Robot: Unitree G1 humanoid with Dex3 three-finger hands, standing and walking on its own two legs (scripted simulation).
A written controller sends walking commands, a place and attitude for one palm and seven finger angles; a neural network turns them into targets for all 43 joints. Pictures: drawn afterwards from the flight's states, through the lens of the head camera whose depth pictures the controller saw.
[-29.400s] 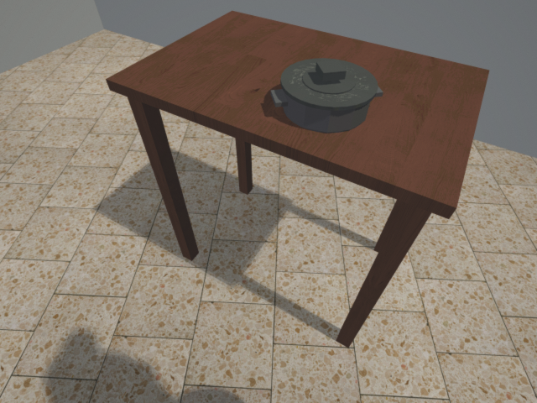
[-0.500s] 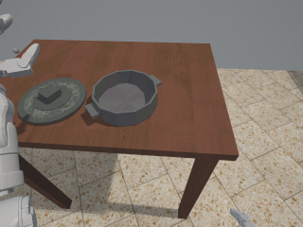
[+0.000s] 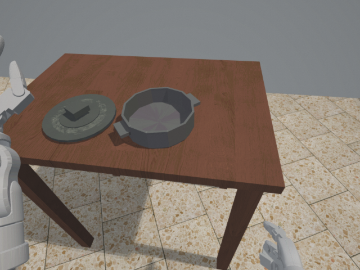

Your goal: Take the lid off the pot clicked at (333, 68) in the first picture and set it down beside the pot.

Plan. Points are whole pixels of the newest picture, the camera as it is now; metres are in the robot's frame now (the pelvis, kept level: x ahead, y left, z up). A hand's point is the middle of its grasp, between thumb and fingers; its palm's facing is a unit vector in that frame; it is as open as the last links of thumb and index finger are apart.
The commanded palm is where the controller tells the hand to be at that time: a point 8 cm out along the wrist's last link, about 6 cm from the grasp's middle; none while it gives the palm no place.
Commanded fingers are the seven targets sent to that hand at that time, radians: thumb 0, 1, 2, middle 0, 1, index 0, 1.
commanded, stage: draw the hand back to the body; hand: left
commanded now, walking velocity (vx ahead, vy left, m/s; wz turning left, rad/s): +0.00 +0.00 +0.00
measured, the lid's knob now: (77, 108) +0.48 +0.36 +0.10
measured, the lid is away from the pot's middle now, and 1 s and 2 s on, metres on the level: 0.24 0.24 0.24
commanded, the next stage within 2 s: step back with the hand held close in 0.82 s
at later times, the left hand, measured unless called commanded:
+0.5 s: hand out of the picture +0.21 +0.27 +0.29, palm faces +0.50 -0.84 -0.23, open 7.5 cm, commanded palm +0.15 +0.30 +0.28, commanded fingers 0.00 0.90 0.90 -0.20 -0.30 -0.20 -0.30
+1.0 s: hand out of the picture +0.17 +0.27 +0.29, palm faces +0.55 -0.78 -0.30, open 7.5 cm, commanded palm +0.12 +0.31 +0.28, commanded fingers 0.00 0.90 0.90 -0.20 -0.30 -0.20 -0.30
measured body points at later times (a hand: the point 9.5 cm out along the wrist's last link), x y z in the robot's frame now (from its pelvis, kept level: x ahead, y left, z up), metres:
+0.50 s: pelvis +0.00 +0.02 +0.00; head -0.03 +0.01 +0.45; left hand +0.18 +0.31 +0.30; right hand +0.19 -0.19 -0.09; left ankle -0.02 +0.13 -0.75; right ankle +0.01 -0.09 -0.75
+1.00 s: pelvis -0.01 +0.03 +0.00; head -0.03 +0.02 +0.45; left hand +0.14 +0.31 +0.31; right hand +0.20 -0.17 -0.08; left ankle -0.02 +0.13 -0.75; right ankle +0.01 -0.09 -0.75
